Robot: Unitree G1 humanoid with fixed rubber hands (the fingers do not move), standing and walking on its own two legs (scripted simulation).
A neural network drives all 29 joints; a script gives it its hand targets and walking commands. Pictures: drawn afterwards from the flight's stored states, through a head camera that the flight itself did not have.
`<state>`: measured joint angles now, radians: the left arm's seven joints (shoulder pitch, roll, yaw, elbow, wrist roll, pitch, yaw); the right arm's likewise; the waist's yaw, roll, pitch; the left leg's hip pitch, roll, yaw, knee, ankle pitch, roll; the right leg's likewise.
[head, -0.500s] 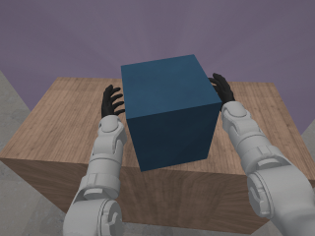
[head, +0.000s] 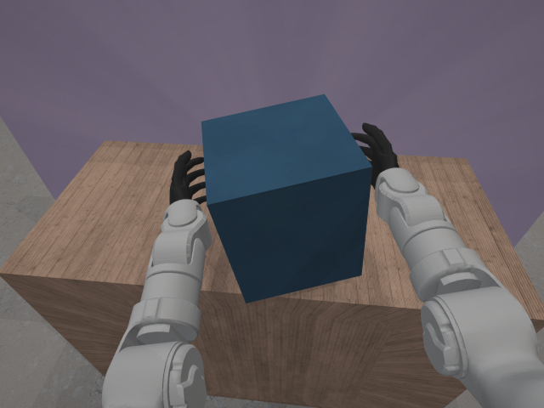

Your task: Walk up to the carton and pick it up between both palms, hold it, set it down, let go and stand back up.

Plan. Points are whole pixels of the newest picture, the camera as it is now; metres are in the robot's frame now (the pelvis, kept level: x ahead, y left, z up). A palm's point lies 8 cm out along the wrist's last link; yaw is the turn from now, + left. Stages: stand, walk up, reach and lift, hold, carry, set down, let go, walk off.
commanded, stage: reach and lift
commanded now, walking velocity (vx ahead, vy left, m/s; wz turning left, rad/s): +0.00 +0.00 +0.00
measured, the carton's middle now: (284, 201) +0.45 +0.05 +0.08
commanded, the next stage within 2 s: hold in 1.74 s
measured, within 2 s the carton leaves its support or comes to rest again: neither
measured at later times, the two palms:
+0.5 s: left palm (159, 184) +0.37 +0.21 +0.18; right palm (379, 159) +0.41 -0.08 +0.21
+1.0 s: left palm (144, 170) +0.36 +0.22 +0.21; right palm (379, 153) +0.39 -0.07 +0.23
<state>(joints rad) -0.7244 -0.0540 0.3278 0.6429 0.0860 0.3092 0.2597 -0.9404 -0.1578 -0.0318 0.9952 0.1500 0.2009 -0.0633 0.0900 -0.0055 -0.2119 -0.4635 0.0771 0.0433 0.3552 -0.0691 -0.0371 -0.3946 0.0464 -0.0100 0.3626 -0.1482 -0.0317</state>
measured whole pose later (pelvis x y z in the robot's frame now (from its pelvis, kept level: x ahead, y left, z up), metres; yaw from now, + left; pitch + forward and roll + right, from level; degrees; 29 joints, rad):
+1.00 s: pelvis -0.01 +0.01 +0.00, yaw +1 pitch +3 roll -1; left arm -0.80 0.07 0.32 0.54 0.09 0.59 0.14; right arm -0.92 -0.05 -0.14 0.83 0.15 0.40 -0.18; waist 0.03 -0.03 -0.21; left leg -0.33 0.06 0.03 0.36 -0.08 -0.04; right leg -0.23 0.03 -0.01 0.32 -0.14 -0.01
